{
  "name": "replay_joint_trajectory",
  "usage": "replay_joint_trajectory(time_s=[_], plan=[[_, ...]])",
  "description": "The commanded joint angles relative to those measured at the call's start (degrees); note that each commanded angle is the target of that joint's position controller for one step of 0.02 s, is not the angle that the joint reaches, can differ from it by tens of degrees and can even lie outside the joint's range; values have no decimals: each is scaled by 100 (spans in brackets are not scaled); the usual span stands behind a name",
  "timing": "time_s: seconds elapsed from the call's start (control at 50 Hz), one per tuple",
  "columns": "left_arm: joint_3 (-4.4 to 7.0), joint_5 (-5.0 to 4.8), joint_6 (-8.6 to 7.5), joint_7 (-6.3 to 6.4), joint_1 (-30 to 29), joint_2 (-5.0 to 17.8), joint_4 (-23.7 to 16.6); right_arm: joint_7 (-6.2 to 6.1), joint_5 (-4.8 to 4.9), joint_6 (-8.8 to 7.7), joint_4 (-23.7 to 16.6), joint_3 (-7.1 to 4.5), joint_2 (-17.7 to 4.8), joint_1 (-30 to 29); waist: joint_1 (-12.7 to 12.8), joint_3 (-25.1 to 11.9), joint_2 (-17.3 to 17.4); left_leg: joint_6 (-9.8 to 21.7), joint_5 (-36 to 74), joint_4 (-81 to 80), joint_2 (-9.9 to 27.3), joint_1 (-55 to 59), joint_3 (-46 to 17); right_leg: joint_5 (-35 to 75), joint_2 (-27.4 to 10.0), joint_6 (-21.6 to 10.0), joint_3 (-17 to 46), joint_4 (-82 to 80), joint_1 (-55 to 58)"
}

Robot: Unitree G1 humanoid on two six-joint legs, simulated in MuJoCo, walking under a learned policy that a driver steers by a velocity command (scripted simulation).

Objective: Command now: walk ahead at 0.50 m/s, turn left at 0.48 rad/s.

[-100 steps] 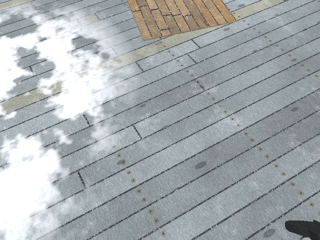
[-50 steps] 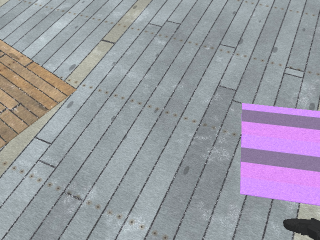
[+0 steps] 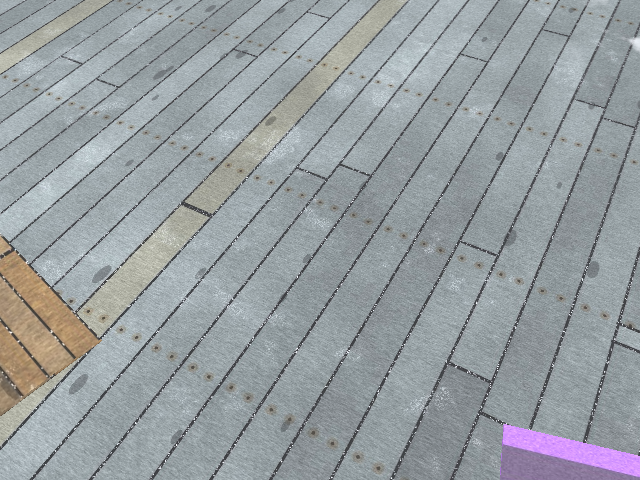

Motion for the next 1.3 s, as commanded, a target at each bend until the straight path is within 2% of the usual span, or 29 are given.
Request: replay_joint_trajectory(time_s=[0.02, 0.1, 0.14, 0.16, 0.18, 0.2, 0.22, 0.24, 0.28, 0.3, 0.34, 0.44, 0.52, 0.6, 0.62, 0.64, 0.66, 0.68, 0.7, 0.72, 0.76, 0.82, 0.88, 0.9, 0.94, 0.96, 1.0, 1.08, 1.3], plan=[[225, -65, -14, 57, -125, 956, -263, 115, -4, -75, -608, 30, -116, -689, 62, 420, -409, 128, 217, -580, -5, -35, 251, 2130, -1720, -677, 314, -442, -100], [284, -149, 182, 99, -58, 1144, -159, 244, 3, -57, -909, -34, -258, -861, -69, 283, -605, 450, -711, -893, -332, 212, 704, 4047, -1887, -493, 35, 347, 622], [326, -169, 281, 162, -156, 1307, -197, 241, 7, -17, -836, -194, -532, -182, -519, -233, -821, 707, -1271, -851, -769, 1237, 1014, 5808, -1836, -358, -103, 1531, 653], [314, -192, 313, 190, -265, 1312, -228, 184, 19, -6, -639, -361, -804, 673, -1012, -669, -734, 917, -998, -1223, -984, 2485, 1000, 5714, -1658, -195, -229, 2669, 188], [235, -102, 265, 210, -202, 1142, -323, 57, 22, 60, -440, -555, -1267, 1570, -1387, -1192, -202, 1237, -881, -1406, -445, 4261, -43, 3992, -1408, 54, -223, 4362, -1189], [-44, 79, 93, 85, 393, 254, -618, 19, 58, 21, -486, -617, -1815, 1357, -621, -1657, 1229, 2359, -1665, -1847, 1029, 6169, -3303, -1690, -160, 411, 324, 6358, -3867], [10, -116, -145, -12, -236, 704, -672, 30, 14, -48, -626, -477, -1333, 1565, -1086, -2264, 537, 2483, -2222, -2612, 1312, 6440, -4369, -1977, -110, 313, 1600, 6888, -4491], [75, -321, -264, -60, -817, 940, -875, 35, -37, -115, -587, -397, -1060, 1365, -1144, -1426, 300, 2176, -1814, -2762, 1144, 5866, -3508, -1426, -387, 182, 1650, 6721, -4877], [75, -111, -319, 7, -883, 876, -834, 15, -21, -153, -688, -305, -748, 643, -624, -571, -290, 1844, -625, -2831, 669, 4225, -2305, -708, -788, 185, 1584, 5697, -4334], [113, -49, -257, 9, -755, 919, -809, -13, -99, -161, -793, -257, -632, 440, -422, -482, -150, 1818, -130, -2948, 533, 3697, -2022, -526, -893, 238, 1626, 5473, -3918], [111, 4, -119, 7, -625, 811, -811, -53, -87, -175, -833, -265, -659, 349, -261, -389, -121, 1844, 357, -3125, 405, 3129, -1739, -398, -900, 422, 1527, 5027, -3617], [-43, 32, -42, -3, -1524, 442, -1048, -217, -34, -127, -688, -337, -912, 623, -521, -74, 55, 1438, 527, -3066, -151, 2340, -884, 1301, -562, 684, 1282, 2896, -3208], [-38, -16, -124, -121, -1959, 499, -1149, -276, -25, -18, -428, -314, -844, 1113, -801, -258, 257, 1098, 749, -2565, -98, 2656, -954, 2292, -220, 547, 1250, 1921, -2661], [88, 75, -198, -160, -1383, 727, -993, -321, -73, 36, -419, -257, -649, 882, -387, -482, 375, 804, 1148, -1480, 14, 3304, -1321, 2149, -238, 119, 1320, 1292, -2102], [129, 158, -236, -133, -1081, 893, -943, -315, -110, 21, -484, -211, -500, 875, -258, -764, 177, 586, 1031, -848, -322, 3153, -1186, 3363, -519, -45, 1423, 1210, -1347], [165, 299, -247, -105, -730, 1217, -973, -304, -174, -20, -547, -117, -264, 1348, -348, -1525, -702, 255, -657, 465, -770, 2183, -961, 5467, -1598, -643, 2426, 1733, 301], [141, 214, -128, -131, -391, 1005, -794, -284, -82, -18, -352, -53, -219, 2139, -380, -2364, -1885, -109, -4105, 1966, -1189, 1270, -704, 5756, -2616, -1590, 3888, 1670, 1364], [59, 2, -39, -171, -384, 728, -793, -266, -46, 52, -248, -140, -670, 2126, -329, -2305, -1324, -205, -4245, 2431, -944, 1025, -954, 4113, -2534, -1539, 4242, 1427, 1094], [15, -50, 35, -172, -693, 627, -821, -290, -13, 161, -302, -196, -811, 1546, -256, -1628, -905, -318, -3917, 2643, -794, 775, -810, 3027, -2280, -1312, 3835, 1228, 502], [-59, -13, 102, -170, -1050, 498, -843, -333, -32, 275, -355, -196, -770, 1182, -317, -1168, -668, -374, -3650, 2434, -637, 761, -616, 2199, -2042, -1149, 3499, 970, -181], [-112, 65, 200, -155, -1599, 437, -840, -376, -82, 453, -412, -168, -549, 998, -571, -570, -917, -402, -3262, 1375, -343, 1383, -375, 1235, -1601, -888, 2897, 513, -1456], [-59, 87, 266, -106, -1654, 546, -718, -402, -147, 431, -240, -66, -209, 1122, -573, -665, -1175, -387, -2813, 20, -424, 2329, -5, 1545, -1256, -876, 2245, 463, -1830], [-73, -17, 321, -66, -1649, 556, -599, -363, -160, 407, -83, -67, -207, 1144, -633, -839, -993, -242, -1482, -1200, -467, 3081, 137, 704, -1261, -844, 2146, 551, -1875], [-108, -34, 337, -64, -1636, 486, -561, -345, -205, 407, -69, -60, -196, 1079, -653, -758, -932, -154, -1173, -1575, -493, 3342, 164, 14, -1161, -691, 2106, 527, -2062], [-189, 37, 327, -94, -1426, 312, -421, -361, -316, 398, -282, -73, -471, 730, -505, -419, -541, 145, -1054, -2026, 49, 3420, -446, -1266, -839, -146, 1935, 668, -2452], [-151, 37, 337, -99, -1270, 356, -428, -364, -246, 393, -162, -165, -789, 606, -211, -139, 176, 328, -2171, -1956, -45, 2620, -417, -1124, -449, 50, 1502, 747, -2164], [-141, 29, 352, -58, -1428, 419, -366, -341, -277, 283, -147, -62, -341, 506, -339, 14, 145, 208, -2554, -2158, -188, 2113, -330, -562, -427, 99, 1429, 1093, -1672], [-153, 14, 360, -16, -1235, 331, -136, -345, -205, 109, -40, -51, -310, 604, -341, -188, 24, 55, -1230, -1899, -233, 2484, -246, 489, -419, 0, 1364, 1360, -1518], [-111, -61, 490, 56, -1332, 424, 430, -357, -162, 119, 310, -28, -274, 642, -360, -295, -260, 59, -402, -1816, -340, 2719, -103, 1535, -455, 26, 1374, 1554, -1090]])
